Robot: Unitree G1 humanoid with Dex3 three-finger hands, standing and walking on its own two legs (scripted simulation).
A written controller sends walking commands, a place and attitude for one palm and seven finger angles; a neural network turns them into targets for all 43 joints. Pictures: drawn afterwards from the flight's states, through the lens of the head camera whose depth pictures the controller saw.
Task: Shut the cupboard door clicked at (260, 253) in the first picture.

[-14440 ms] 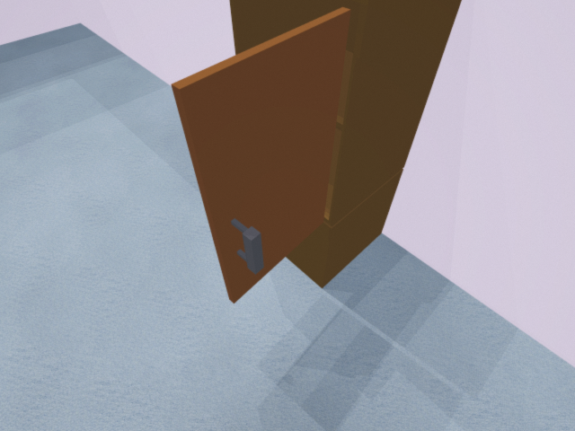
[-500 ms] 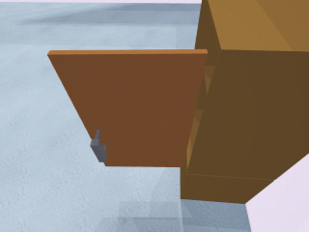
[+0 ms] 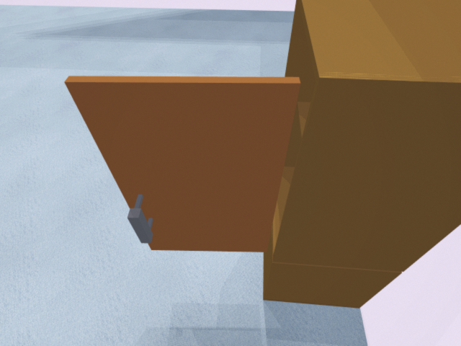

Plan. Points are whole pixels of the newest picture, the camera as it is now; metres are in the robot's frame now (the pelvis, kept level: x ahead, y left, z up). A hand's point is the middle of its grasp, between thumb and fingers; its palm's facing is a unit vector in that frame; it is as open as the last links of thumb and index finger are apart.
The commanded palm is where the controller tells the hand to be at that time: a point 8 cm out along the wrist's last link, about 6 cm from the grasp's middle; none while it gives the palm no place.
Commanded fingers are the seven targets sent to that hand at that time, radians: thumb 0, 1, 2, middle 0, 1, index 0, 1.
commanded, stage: look again from close up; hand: left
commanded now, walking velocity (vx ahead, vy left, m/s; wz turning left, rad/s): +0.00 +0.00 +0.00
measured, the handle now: (143, 218) +0.41 +0.25 -0.11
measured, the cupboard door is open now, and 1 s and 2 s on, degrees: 93 93 93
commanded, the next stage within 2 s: raise the hand and make a fist in 0.10 s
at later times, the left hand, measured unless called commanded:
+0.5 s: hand (142, 318) +0.17 +0.16 -0.02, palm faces +0.04 -1.00 +0.05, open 6.7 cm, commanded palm +0.10 +0.23 -0.08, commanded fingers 0.00 0.90 0.90 -0.47 -0.60 -0.47 -0.60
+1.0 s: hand out of the picture +0.13 +0.21 -0.08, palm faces +0.02 -1.00 -0.01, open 4.3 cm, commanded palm +0.10 +0.26 -0.08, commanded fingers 0.00 0.90 0.90 -0.93 -1.10 -0.93 -1.10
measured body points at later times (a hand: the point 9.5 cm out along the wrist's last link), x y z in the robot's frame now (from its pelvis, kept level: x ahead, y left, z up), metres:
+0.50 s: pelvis -0.06 +0.01 -0.07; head -0.03 +0.01 +0.38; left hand +0.16 +0.21 -0.02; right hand +0.13 -0.25 -0.13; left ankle -0.05 +0.13 -0.74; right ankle -0.01 -0.06 -0.74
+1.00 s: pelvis -0.09 +0.05 -0.12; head -0.01 +0.06 +0.32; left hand +0.12 +0.26 -0.08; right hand +0.09 -0.15 -0.22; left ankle -0.06 +0.13 -0.74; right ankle -0.01 -0.06 -0.74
